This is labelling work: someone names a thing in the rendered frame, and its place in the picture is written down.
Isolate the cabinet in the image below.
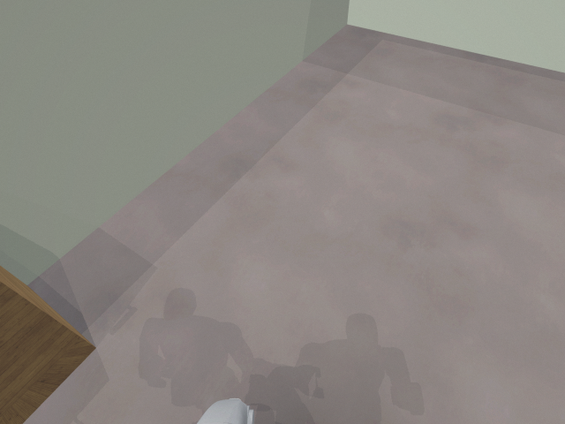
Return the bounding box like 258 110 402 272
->
0 266 96 424

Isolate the robot left thigh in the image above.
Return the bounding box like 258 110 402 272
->
197 399 254 424

